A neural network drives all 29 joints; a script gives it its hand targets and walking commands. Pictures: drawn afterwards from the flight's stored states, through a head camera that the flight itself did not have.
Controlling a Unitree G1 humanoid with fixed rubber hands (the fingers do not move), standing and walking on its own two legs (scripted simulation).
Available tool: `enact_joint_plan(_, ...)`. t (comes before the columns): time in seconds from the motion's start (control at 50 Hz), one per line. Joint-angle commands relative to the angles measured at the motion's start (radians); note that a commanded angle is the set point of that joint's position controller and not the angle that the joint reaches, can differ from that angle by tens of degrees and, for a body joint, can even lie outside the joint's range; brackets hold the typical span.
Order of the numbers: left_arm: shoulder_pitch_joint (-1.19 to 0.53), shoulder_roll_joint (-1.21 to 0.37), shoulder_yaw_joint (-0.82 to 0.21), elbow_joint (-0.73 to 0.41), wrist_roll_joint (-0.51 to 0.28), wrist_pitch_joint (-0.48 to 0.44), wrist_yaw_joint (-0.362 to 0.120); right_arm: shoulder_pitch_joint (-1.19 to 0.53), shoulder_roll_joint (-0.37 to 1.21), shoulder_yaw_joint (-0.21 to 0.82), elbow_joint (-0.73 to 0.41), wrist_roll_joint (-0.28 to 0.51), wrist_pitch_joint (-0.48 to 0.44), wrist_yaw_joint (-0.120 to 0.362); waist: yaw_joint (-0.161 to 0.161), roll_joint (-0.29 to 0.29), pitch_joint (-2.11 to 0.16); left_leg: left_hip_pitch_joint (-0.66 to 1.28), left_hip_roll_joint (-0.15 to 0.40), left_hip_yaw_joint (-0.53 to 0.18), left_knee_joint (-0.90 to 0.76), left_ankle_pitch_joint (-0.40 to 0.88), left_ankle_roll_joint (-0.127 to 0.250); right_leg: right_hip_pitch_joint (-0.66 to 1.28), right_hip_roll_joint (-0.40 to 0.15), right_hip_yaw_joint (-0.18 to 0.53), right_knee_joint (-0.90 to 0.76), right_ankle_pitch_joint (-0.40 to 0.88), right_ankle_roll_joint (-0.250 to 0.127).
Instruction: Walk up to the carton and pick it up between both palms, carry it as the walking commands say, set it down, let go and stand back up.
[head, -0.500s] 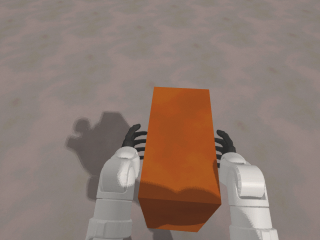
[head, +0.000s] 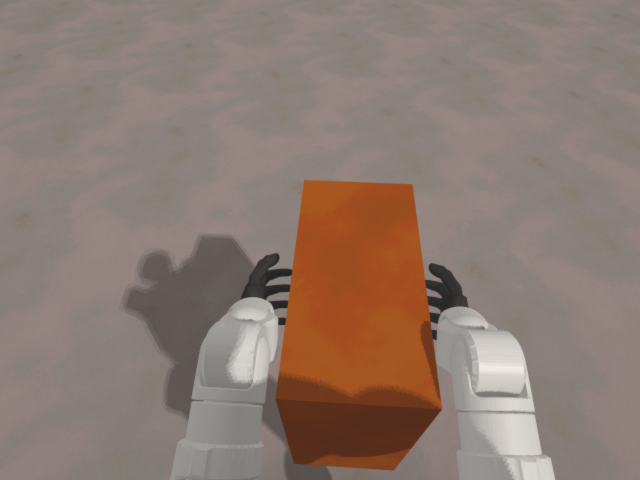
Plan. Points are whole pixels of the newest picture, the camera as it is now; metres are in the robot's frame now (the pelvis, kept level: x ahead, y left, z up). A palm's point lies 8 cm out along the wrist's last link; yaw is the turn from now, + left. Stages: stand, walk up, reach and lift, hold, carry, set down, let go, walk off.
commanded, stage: carry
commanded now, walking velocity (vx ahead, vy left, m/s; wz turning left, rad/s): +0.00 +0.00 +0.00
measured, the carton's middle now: (350, 330) +0.33 +0.00 +0.00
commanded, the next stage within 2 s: none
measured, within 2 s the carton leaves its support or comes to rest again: neither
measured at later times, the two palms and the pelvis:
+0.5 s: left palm (262, 344) +0.27 +0.10 +0.07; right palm (468, 358) +0.26 -0.13 +0.06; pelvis -0.04 -0.01 +0.00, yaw +1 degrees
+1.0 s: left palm (262, 373) +0.23 +0.10 +0.07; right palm (478, 385) +0.23 -0.14 +0.06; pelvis -0.07 -0.02 +0.01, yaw +1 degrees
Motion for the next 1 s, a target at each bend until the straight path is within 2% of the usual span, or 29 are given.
enact_joint_plan(0.0,-0.373,-1.0,-0.474,0.024,-0.281,-0.062,-0.23,-0.488,0.927,0.481,-0.073,0.285,-0.092,0.241,-0.007,0.02,-0.37,0.207,0.15,-0.102,0.066,0.862,0.024,0.086,-0.088,0.058,0.008,0.64,-0.031)
enact_joint_plan(0.02,-0.415,-1.026,-0.507,-0.043,-0.317,-0.069,-0.232,-0.541,0.948,0.518,-0.154,0.321,-0.099,0.24,-0.009,-0.003,-0.364,0.179,0.138,-0.096,0.064,0.771,0.015,0.109,-0.095,0.061,0.006,0.711,-0.037)
enact_joint_plan(0.06,-0.398,-1.028,-0.486,0.004,-0.296,-0.079,-0.23,-0.543,0.944,0.495,-0.123,0.307,-0.109,0.238,-0.01,-0.003,-0.376,0.175,0.126,-0.098,0.041,0.656,0.012,0.13,-0.102,0.065,0.003,0.723,-0.041)
enact_joint_plan(0.1,-0.395,-1.031,-0.507,-0.031,-0.308,-0.078,-0.225,-0.548,0.949,0.522,-0.16,0.325,-0.109,0.236,-0.009,0.018,-0.386,0.202,0.135,-0.109,0.025,0.677,0.017,0.12,-0.097,0.059,0.006,0.637,-0.038)
enact_joint_plan(0.16,-0.364,-1.015,-0.493,0.0,-0.288,-0.078,-0.221,-0.518,0.937,0.512,-0.122,0.313,-0.107,0.236,-0.006,0.043,-0.395,0.226,0.152,-0.123,0.032,0.75,0.025,0.101,-0.091,0.061,0.004,0.565,-0.037)
enact_joint_plan(0.2,-0.361,-1.005,-0.467,0.036,-0.265,-0.096,-0.223,-0.513,0.927,0.49,-0.084,0.291,-0.126,0.239,-0.007,0.034,-0.387,0.207,0.147,-0.122,0.025,0.703,0.022,0.108,-0.094,0.064,-0.004,0.576,-0.04)
enact_joint_plan(0.26,-0.377,-1.012,-0.471,0.025,-0.269,-0.114,-0.225,-0.533,0.934,0.498,-0.096,0.295,-0.143,0.241,-0.008,0.021,-0.371,0.189,0.141,-0.121,0.007,0.611,0.018,0.116,-0.103,0.07,-0.02,0.587,-0.043)
enact_joint_plan(0.52,-0.387,-1.003,-0.44,0.087,-0.248,-0.137,-0.236,-0.541,0.934,0.473,-0.037,0.267,-0.169,0.245,-0.007,0.026,-0.298,0.149,0.138,-0.14,-0.073,0.382,0.016,0.086,-0.107,0.08,-0.105,0.378,-0.048)
enact_joint_plan(0.96,-0.415,-0.999,-0.41,0.149,-0.235,-0.196,-0.249,-0.553,0.946,0.45,0.029,0.231,-0.232,0.245,-0.006,0.025,-0.306,0.117,0.132,-0.146,-0.098,0.301,0.01,0.07,-0.108,0.087,-0.139,0.332,-0.053)
enact_joint_plan(0.98,-0.451,-1.028,-0.49,0.016,-0.302,-0.177,-0.247,-0.588,0.978,0.527,-0.1,0.294,-0.212,0.242,-0.006,0.022,-0.308,0.119,0.137,-0.142,-0.094,0.299,0.003,0.06,-0.113,0.092,-0.136,0.345,-0.052)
